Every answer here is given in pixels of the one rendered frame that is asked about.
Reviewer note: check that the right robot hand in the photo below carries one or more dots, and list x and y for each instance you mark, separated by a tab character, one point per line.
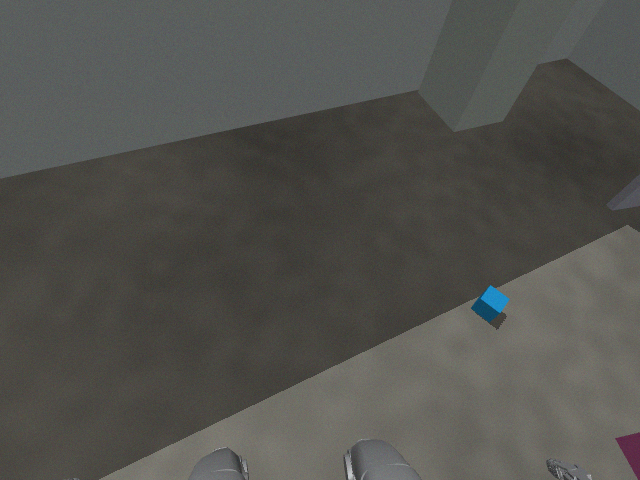
565	471

